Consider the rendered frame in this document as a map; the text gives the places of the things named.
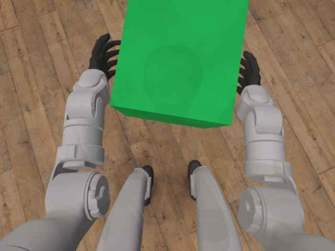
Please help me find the left robot upper arm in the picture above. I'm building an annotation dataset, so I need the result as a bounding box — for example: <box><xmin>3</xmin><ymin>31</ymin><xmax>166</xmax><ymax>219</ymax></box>
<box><xmin>0</xmin><ymin>172</ymin><xmax>110</xmax><ymax>251</ymax></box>

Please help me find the right robot shin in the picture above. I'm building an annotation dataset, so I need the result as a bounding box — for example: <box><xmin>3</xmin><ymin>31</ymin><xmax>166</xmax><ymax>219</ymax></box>
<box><xmin>193</xmin><ymin>166</ymin><xmax>210</xmax><ymax>173</ymax></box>

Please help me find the robot left foot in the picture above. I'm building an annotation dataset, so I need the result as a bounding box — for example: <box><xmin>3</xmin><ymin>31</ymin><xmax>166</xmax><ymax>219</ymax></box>
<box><xmin>142</xmin><ymin>165</ymin><xmax>154</xmax><ymax>207</ymax></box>

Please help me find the right robot forearm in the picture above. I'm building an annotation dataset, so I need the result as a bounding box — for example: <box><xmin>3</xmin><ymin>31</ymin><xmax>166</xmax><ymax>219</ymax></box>
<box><xmin>236</xmin><ymin>85</ymin><xmax>305</xmax><ymax>222</ymax></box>

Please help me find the carton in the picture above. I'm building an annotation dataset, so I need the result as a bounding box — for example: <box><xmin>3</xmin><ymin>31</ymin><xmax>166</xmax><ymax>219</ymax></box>
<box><xmin>110</xmin><ymin>0</ymin><xmax>249</xmax><ymax>129</ymax></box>

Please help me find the left robot forearm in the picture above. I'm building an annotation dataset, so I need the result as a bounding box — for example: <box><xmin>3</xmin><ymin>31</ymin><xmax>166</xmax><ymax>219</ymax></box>
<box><xmin>45</xmin><ymin>69</ymin><xmax>110</xmax><ymax>210</ymax></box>

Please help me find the right robot upper arm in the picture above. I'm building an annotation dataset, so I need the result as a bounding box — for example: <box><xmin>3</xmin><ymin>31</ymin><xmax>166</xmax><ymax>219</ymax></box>
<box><xmin>238</xmin><ymin>186</ymin><xmax>335</xmax><ymax>251</ymax></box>

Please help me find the robot left hand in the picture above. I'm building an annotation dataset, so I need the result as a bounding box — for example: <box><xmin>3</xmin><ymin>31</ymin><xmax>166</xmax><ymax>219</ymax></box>
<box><xmin>89</xmin><ymin>33</ymin><xmax>121</xmax><ymax>81</ymax></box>

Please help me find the robot right hand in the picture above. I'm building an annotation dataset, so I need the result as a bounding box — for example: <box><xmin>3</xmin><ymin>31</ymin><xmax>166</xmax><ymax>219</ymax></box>
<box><xmin>237</xmin><ymin>51</ymin><xmax>261</xmax><ymax>95</ymax></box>

